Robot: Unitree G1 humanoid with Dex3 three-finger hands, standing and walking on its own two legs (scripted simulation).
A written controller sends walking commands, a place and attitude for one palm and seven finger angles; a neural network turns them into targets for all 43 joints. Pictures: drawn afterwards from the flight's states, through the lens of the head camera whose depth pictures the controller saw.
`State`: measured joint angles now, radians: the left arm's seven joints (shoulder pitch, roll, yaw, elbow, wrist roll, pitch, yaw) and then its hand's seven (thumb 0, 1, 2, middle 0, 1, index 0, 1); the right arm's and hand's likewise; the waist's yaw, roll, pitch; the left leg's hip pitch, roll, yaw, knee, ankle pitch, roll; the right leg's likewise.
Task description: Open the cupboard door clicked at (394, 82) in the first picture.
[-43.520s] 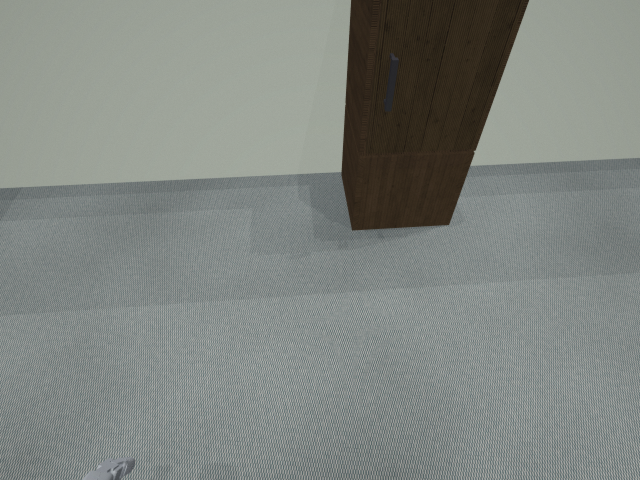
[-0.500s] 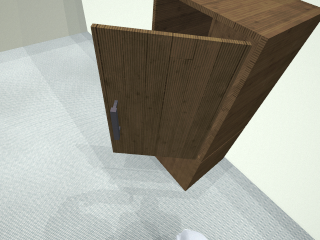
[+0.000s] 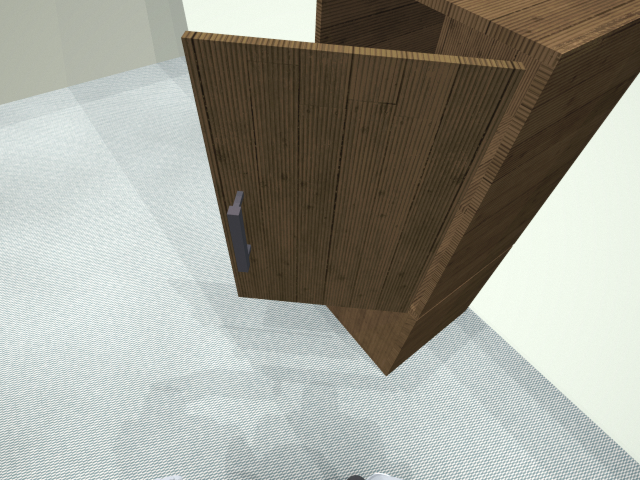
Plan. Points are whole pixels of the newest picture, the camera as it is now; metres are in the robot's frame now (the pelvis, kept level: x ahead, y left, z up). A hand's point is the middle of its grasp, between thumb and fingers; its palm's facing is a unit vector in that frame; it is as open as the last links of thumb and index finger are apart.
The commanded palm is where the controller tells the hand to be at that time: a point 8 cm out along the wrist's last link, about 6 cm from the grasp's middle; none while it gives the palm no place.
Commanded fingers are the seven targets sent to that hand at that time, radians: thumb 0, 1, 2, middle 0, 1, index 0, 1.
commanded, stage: come to a stop and stand still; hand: left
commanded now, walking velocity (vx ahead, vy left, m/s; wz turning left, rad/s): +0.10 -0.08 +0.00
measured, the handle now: (241, 233) +0.50 +0.17 -0.06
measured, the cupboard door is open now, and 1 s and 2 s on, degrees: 48 48 48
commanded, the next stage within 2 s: look again from close up in 0.88 s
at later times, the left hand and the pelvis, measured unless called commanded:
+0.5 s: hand out of the picture -0.03 +0.17 -0.16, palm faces +0.02 -0.99 -0.16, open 7.4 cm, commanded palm none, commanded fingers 0.00 0.90 0.90 -0.20 -0.30 -0.20 -0.30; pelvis -0.02 +0.01 +0.02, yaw -1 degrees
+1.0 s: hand out of the picture -0.06 +0.15 -0.16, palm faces +0.02 -0.99 -0.13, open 7.4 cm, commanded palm none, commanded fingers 0.00 0.90 0.90 -0.20 -0.30 -0.20 -0.30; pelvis -0.04 +0.01 +0.02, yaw -1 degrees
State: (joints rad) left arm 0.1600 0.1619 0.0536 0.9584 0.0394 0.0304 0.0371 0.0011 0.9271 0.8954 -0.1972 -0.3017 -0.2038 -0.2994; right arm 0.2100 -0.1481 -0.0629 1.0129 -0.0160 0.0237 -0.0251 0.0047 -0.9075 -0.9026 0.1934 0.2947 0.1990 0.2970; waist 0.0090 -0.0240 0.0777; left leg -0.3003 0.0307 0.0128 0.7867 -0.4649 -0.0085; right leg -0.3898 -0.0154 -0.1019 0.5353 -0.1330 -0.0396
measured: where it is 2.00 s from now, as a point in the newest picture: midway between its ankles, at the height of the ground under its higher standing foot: outside the picture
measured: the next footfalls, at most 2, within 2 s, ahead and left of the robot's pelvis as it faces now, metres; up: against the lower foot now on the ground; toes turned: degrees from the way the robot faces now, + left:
left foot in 0.04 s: +0.01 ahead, +0.12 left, +0.00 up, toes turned +1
right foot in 0.28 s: +0.02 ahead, -0.10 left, +0.00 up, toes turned +0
